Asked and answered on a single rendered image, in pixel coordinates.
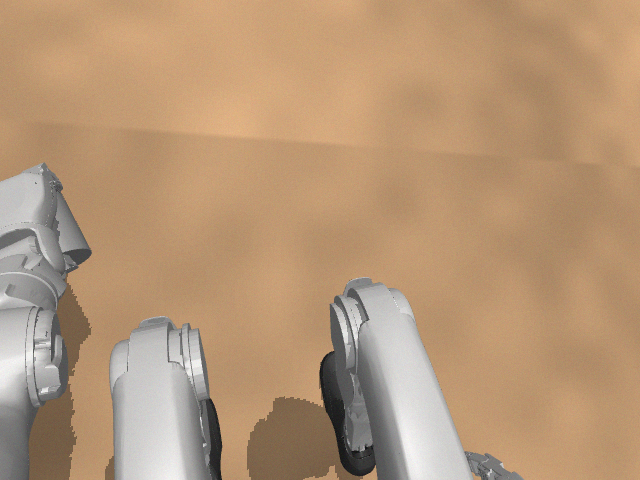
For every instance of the can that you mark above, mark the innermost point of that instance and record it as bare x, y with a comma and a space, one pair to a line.
70, 238

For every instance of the right robot hand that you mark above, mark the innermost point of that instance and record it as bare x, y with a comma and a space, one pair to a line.
489, 468

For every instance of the left robot hand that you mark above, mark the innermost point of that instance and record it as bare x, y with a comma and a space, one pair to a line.
30, 197

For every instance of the left robot arm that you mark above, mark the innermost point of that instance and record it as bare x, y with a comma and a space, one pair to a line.
33, 355

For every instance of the left robot foot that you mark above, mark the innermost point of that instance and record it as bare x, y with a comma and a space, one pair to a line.
216, 442

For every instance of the right robot foot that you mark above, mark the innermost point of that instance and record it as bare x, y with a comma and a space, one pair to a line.
355, 462

